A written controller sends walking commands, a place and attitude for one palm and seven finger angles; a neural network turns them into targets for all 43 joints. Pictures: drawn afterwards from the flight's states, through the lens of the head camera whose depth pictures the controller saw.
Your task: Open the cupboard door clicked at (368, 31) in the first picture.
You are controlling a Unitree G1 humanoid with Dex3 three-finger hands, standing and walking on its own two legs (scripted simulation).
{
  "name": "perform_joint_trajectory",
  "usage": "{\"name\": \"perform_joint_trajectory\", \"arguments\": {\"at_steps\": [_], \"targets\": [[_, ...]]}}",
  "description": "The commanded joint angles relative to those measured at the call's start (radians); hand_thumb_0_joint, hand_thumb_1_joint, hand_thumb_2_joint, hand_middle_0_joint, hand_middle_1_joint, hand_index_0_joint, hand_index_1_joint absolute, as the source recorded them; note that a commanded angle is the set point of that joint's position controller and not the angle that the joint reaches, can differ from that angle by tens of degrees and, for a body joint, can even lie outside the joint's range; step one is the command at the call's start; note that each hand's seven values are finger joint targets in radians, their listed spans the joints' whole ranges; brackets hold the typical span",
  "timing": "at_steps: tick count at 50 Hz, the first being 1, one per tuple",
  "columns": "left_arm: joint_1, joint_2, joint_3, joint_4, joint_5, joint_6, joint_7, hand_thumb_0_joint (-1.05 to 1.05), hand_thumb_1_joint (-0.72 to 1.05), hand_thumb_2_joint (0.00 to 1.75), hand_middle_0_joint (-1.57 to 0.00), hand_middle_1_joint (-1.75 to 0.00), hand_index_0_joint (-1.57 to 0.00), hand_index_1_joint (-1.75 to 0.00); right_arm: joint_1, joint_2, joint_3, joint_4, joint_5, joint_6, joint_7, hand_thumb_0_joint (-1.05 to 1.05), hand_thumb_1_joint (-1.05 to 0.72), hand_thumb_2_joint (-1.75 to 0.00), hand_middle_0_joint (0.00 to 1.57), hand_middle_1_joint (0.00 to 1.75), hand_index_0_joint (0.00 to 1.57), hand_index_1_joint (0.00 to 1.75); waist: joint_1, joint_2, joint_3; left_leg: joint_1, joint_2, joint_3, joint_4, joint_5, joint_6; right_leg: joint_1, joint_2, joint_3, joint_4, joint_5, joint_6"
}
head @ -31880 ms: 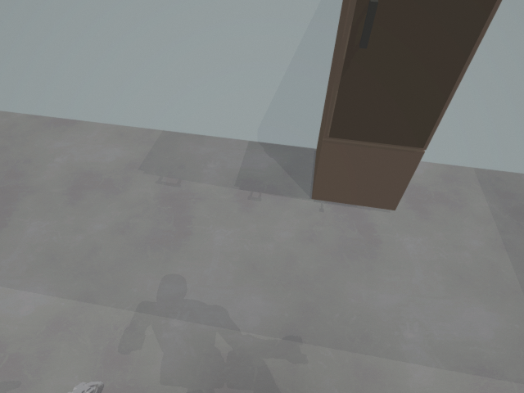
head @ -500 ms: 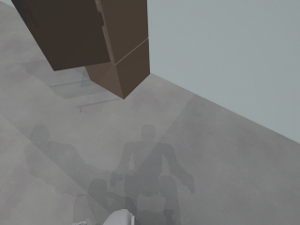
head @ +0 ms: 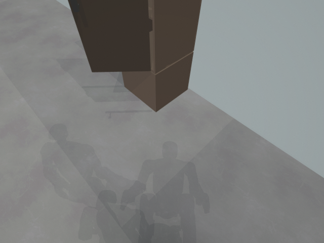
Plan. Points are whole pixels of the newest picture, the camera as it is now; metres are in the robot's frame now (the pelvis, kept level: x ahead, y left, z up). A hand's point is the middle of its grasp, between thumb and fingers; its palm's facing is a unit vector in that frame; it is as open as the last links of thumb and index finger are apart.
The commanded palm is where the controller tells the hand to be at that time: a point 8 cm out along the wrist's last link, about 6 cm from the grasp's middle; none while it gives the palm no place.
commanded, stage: take the last steps up to it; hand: left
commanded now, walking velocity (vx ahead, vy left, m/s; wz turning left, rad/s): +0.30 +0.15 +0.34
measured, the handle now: out of the picture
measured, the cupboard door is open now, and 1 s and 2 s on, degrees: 49 49 49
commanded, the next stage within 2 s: come to a stop and stand still in 1.54 s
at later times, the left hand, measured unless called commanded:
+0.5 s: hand out of the picture -0.04 +0.20 -0.17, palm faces +0.28 -0.94 -0.18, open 7.3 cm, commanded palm none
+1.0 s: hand (69, 173) +0.33 +0.33 -0.16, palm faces +0.11 -0.98 -0.17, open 7.4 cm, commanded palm none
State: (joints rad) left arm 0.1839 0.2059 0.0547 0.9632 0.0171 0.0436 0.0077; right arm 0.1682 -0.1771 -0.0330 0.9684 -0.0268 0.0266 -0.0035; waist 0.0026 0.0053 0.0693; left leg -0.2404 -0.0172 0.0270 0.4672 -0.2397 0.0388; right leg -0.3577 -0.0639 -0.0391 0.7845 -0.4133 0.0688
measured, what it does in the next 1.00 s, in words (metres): walks ahead: right foot, then left foot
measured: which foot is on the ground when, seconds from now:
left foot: down 0.00-0.06, up 0.08-0.52, down 0.54-1.00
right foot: up 0.00-0.04, down 0.06-0.54, up 0.56-1.00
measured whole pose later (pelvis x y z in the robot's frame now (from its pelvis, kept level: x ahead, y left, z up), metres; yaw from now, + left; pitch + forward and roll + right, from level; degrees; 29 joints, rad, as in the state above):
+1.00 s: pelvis +0.23 +0.15 +0.00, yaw +7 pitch +0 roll +1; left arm 0.09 0.16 0.06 0.99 0.03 0.01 -0.02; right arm 0.43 -0.13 -0.02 1.12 -0.03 -0.06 -0.02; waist -0.04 -0.01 0.04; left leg 0.01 -0.07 0.21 0.26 -0.29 0.08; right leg -0.55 -0.10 -0.06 0.83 -0.16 0.00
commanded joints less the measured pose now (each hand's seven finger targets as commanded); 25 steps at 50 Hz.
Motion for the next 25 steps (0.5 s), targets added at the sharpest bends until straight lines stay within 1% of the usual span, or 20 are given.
{"name": "perform_joint_trajectory", "arguments": {"at_steps": [1,2,3,4,5,6,7,8,9,10,11,12,14,16,17,20,22,23,24,25], "targets": [[0.117,0.064,0.018,-0.029,-0.003,-0.042,0.008,0.00,0.90,0.90,-0.20,-0.30,-0.20,-0.30,0.012,-0.175,-0.048,-0.033,0.008,-0.013,-0.013,0.00,-0.90,-0.90,0.20,0.30,0.20,0.30,0.030,0.108,-0.122,-0.034,0.191,-0.197,-0.051,0.156,0.076,0.230,0.017,-0.035,-0.312,0.154,-0.017],[0.154,0.103,0.028,-0.018,0.005,-0.054,0.010,0.00,0.90,0.90,-0.20,-0.30,-0.20,-0.30,0.009,-0.135,-0.045,-0.038,0.014,-0.014,-0.007,0.00,-0.90,-0.90,0.20,0.30,0.20,0.30,0.049,0.007,-0.117,-0.146,0.114,-0.138,0.039,-0.049,0.026,0.343,-0.068,0.045,-0.435,0.119,-0.038],[0.185,0.188,0.047,-0.011,0.017,-0.062,0.014,0.00,0.90,0.90,-0.20,-0.30,-0.20,-0.30,0.019,-0.076,-0.036,-0.059,0.018,-0.016,0.003,0.00,-0.90,-0.90,0.20,0.30,0.20,0.30,0.059,-0.249,-0.082,-0.356,-0.018,-0.016,0.250,-0.283,-0.037,0.433,-0.299,0.332,-0.546,-0.022,-0.131],[0.212,0.230,0.050,-0.023,0.013,-0.057,0.012,0.00,0.90,0.90,-0.20,-0.30,-0.20,-0.30,-0.042,-0.117,-0.045,-0.088,0.005,-0.008,0.012,0.00,-0.90,-0.90,0.20,0.30,0.20,0.30,0.101,-0.252,-0.026,-0.410,-0.023,-0.032,0.482,-0.375,-0.047,0.328,-0.434,0.446,-0.617,-0.091,-0.218],[0.184,0.198,0.048,-0.017,0.006,-0.070,0.016,0.00,0.90,0.90,-0.20,-0.30,-0.20,-0.30,-0.066,-0.133,-0.053,-0.080,0.000,-0.002,0.013,0.00,-0.90,-0.90,0.20,0.30,0.20,0.30,0.077,-0.312,0.017,-0.449,0.015,-0.090,0.612,-0.295,-0.049,0.269,-0.402,0.473,-0.640,-0.066,-0.216],[0.148,0.157,0.040,-0.023,0.004,-0.074,0.017,0.00,0.90,0.90,-0.20,-0.30,-0.20,-0.30,-0.036,-0.139,-0.060,-0.063,0.000,-0.001,0.019,0.00,-0.90,-0.90,0.20,0.30,0.20,0.30,0.046,-0.262,0.030,-0.457,0.049,-0.097,0.678,-0.207,-0.052,0.266,-0.378,0.383,-0.631,-0.075,-0.196],[0.119,0.116,0.031,-0.026,0.003,-0.083,0.014,0.00,0.90,0.90,-0.20,-0.30,-0.20,-0.30,-0.032,-0.124,-0.058,-0.037,-0.001,0.000,0.027,0.00,-0.90,-0.90,0.20,0.30,0.20,0.30,0.031,-0.189,0.050,-0.446,0.067,-0.086,0.702,-0.114,-0.064,0.249,-0.319,0.254,-0.619,0.017,-0.163],[0.124,0.098,0.025,-0.022,0.000,-0.094,0.011,0.00,0.90,0.90,-0.20,-0.30,-0.20,-0.30,-0.014,-0.101,-0.054,-0.022,0.000,0.002,0.034,0.00,-0.90,-0.90,0.20,0.30,0.20,0.30,0.020,-0.153,0.037,-0.429,0.067,-0.070,0.704,-0.056,-0.075,0.248,-0.284,0.161,-0.604,0.123,-0.139],[0.138,0.089,0.022,-0.013,-0.002,-0.103,0.010,0.00,0.90,0.90,-0.20,-0.30,-0.20,-0.30,0.004,-0.088,-0.051,-0.010,0.001,0.003,0.037,0.00,-0.90,-0.90,0.20,0.30,0.20,0.30,0.018,-0.159,0.020,-0.428,0.070,-0.057,0.696,-0.022,-0.084,0.273,-0.269,0.106,-0.594,0.217,-0.129],[0.161,0.079,0.023,-0.002,0.000,-0.109,0.011,0.00,0.90,0.90,-0.20,-0.30,-0.20,-0.30,0.008,-0.081,-0.051,-0.004,0.001,0.004,0.039,0.00,-0.90,-0.90,0.20,0.30,0.20,0.30,0.021,-0.160,0.010,-0.434,0.075,-0.047,0.685,-0.005,-0.090,0.295,-0.267,0.076,-0.587,0.279,-0.127],[0.186,0.081,0.023,0.013,0.001,-0.114,0.012,0.00,0.90,0.90,-0.20,-0.30,-0.20,-0.30,-0.001,-0.075,-0.052,-0.001,0.003,0.004,0.041,0.00,-0.90,-0.90,0.20,0.30,0.20,0.30,0.030,-0.162,0.008,-0.447,0.078,-0.036,0.672,0.004,-0.094,0.322,-0.271,0.057,-0.582,0.327,-0.125],[0.199,0.085,0.023,0.023,0.002,-0.117,0.013,0.00,0.90,0.90,-0.20,-0.30,-0.20,-0.30,-0.004,-0.073,-0.050,-0.001,0.003,0.006,0.042,0.00,-0.90,-0.90,0.20,0.30,0.20,0.30,0.030,-0.149,0.005,-0.460,0.087,-0.033,0.659,0.012,-0.096,0.341,-0.286,0.045,-0.581,0.348,-0.133],[0.241,0.089,0.021,0.048,0.003,-0.121,0.013,0.00,0.90,0.90,-0.20,-0.30,-0.20,-0.30,-0.035,-0.063,-0.044,-0.008,0.003,0.005,0.046,0.00,-0.90,-0.90,0.20,0.30,0.20,0.30,0.044,-0.141,0.009,-0.478,0.092,-0.012,0.619,0.022,-0.098,0.360,-0.294,0.023,-0.582,0.389,-0.138],[0.253,0.097,0.025,0.069,0.009,-0.125,0.013,0.00,0.90,0.90,-0.20,-0.30,-0.20,-0.30,-0.063,-0.056,-0.042,-0.021,0.006,0.002,0.051,0.00,-0.90,-0.90,0.20,0.30,0.20,0.30,0.046,-0.158,0.019,-0.481,0.107,0.005,0.548,0.017,-0.097,0.377,-0.313,0.001,-0.583,0.391,-0.148],[0.260,0.099,0.024,0.076,0.011,-0.124,0.012,0.00,0.90,0.90,-0.20,-0.30,-0.20,-0.30,-0.086,-0.053,-0.037,-0.028,0.006,0.000,0.054,0.00,-0.90,-0.90,0.20,0.30,0.20,0.30,0.050,-0.162,0.038,-0.470,0.107,0.023,0.496,0.013,-0.094,0.366,-0.313,-0.020,-0.583,0.397,-0.149],[0.261,0.116,0.024,0.095,0.015,-0.120,0.010,0.00,0.90,0.90,-0.20,-0.30,-0.20,-0.30,-0.130,-0.044,-0.024,-0.046,0.009,-0.011,0.063,0.00,-0.90,-0.90,0.20,0.30,0.20,0.30,0.053,-0.194,0.059,-0.377,0.094,0.070,0.318,0.005,-0.078,0.328,-0.309,-0.061,-0.565,0.407,-0.145],[0.245,0.133,0.028,0.099,0.019,-0.113,0.010,0.00,0.90,0.90,-0.20,-0.30,-0.20,-0.30,-0.117,-0.042,-0.021,-0.049,0.011,-0.022,0.065,0.00,-0.90,-0.90,0.20,0.30,0.20,0.30,0.046,-0.227,0.052,-0.256,0.075,0.089,0.215,-0.045,-0.055,0.286,-0.319,-0.070,-0.532,0.400,-0.141],[0.231,0.143,0.032,0.099,0.018,-0.110,0.009,0.00,0.90,0.90,-0.20,-0.30,-0.20,-0.30,-0.084,-0.049,-0.021,-0.045,0.011,-0.029,0.063,0.00,-0.90,-0.90,0.20,0.30,0.20,0.30,0.030,-0.226,0.039,-0.179,0.054,0.107,0.174,-0.057,-0.044,0.264,-0.311,-0.081,-0.502,0.409,-0.137],[0.202,0.151,0.036,0.097,0.015,-0.108,0.008,0.00,0.90,0.90,-0.20,-0.30,-0.20,-0.30,-0.004,-0.065,-0.024,-0.023,0.008,-0.039,0.056,0.00,-0.90,-0.90,0.20,0.30,0.20,0.30,-0.018,-0.200,0.014,-0.045,0.029,0.132,0.100,-0.028,-0.035,0.211,-0.287,-0.112,-0.430,0.430,-0.122],[0.195,0.136,0.034,0.094,0.012,-0.104,0.005,0.00,0.90,0.90,-0.20,-0.30,-0.20,-0.30,0.130,-0.106,-0.034,0.018,0.003,-0.049,0.045,0.00,-0.90,-0.90,0.20,0.30,0.20,0.30,-0.075,-0.112,-0.060,0.158,0.014,0.143,0.017,-0.010,-0.026,0.154,-0.240,-0.161,-0.254,0.458,-0.099]]}}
